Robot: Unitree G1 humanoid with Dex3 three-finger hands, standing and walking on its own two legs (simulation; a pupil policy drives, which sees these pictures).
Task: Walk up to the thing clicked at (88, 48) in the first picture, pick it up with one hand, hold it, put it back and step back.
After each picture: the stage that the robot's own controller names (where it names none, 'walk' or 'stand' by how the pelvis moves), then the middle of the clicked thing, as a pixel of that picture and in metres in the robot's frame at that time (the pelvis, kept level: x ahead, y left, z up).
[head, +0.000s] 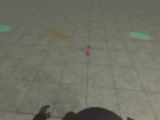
stand; (88, 50) +1.29 +0.03 -0.65
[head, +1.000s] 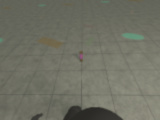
walk; (81, 56) +1.16 +0.26 -0.64
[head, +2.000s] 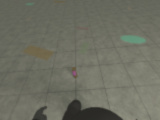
walk; (74, 72) +0.71 +0.29 -0.65
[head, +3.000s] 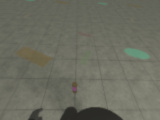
walk; (74, 87) +0.49 +0.17 -0.64
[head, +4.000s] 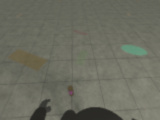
stand; (71, 91) +0.41 +0.20 -0.65
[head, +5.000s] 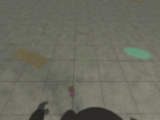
stand; (71, 91) +0.40 +0.19 -0.65
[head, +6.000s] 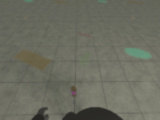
stand; (73, 91) +0.43 +0.18 -0.66
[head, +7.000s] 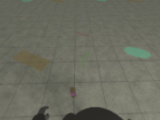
stand; (73, 92) +0.41 +0.19 -0.66
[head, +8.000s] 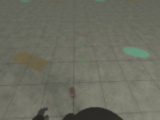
stand; (72, 93) +0.40 +0.19 -0.66
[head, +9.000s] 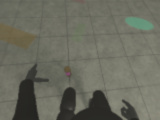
go down; (68, 72) +0.44 +0.19 -0.50
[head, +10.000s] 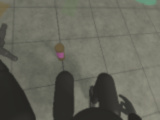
go down; (60, 53) +0.49 +0.22 -0.26
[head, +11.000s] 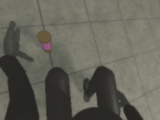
close in; (46, 43) +0.48 +0.24 -0.20
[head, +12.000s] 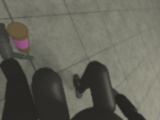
close; (21, 41) +0.47 +0.28 -0.16
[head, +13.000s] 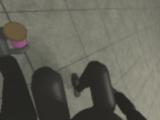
lift; (18, 40) +0.45 +0.28 -0.17
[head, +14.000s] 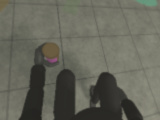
lift; (52, 56) +0.37 +0.25 -0.03
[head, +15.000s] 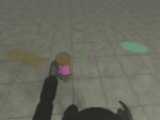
hold; (65, 69) +0.31 +0.15 +0.09
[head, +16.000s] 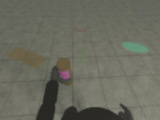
hold; (66, 74) +0.30 +0.16 +0.05
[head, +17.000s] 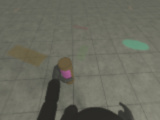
hold; (67, 73) +0.31 +0.15 +0.04
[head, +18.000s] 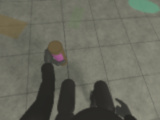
crouch; (59, 55) +0.42 +0.19 -0.04
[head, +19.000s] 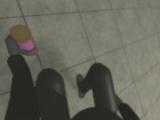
lower; (27, 44) +0.45 +0.27 -0.17
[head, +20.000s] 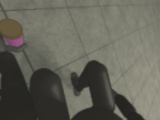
lower; (15, 39) +0.46 +0.29 -0.17
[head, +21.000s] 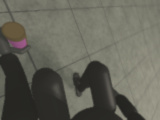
lower; (19, 41) +0.45 +0.28 -0.17
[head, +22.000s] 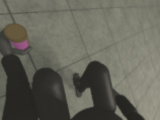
lower; (21, 42) +0.45 +0.28 -0.17
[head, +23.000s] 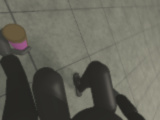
rest; (19, 42) +0.45 +0.28 -0.17
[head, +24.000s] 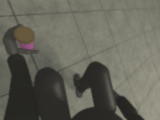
open; (27, 43) +0.45 +0.26 -0.17
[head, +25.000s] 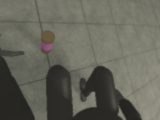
stand; (46, 44) +0.46 +0.24 -0.19
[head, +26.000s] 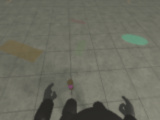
stand; (70, 85) +0.41 +0.17 -0.55
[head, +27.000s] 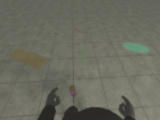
stand; (72, 91) +0.41 +0.17 -0.60
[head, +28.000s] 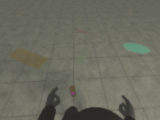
stand; (73, 91) +0.40 +0.17 -0.60
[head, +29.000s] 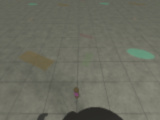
stand; (76, 93) +0.43 +0.15 -0.65
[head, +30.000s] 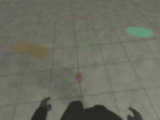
walk; (79, 78) +0.48 +0.12 -0.63
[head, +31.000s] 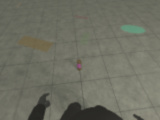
walk; (79, 65) +0.74 +0.17 -0.63
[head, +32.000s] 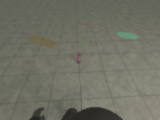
stand; (78, 58) +1.04 +0.21 -0.63
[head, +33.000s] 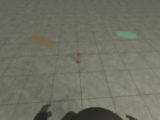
stand; (78, 58) +1.03 +0.19 -0.65
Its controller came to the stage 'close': yes
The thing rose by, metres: 0.68
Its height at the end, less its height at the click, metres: +0.00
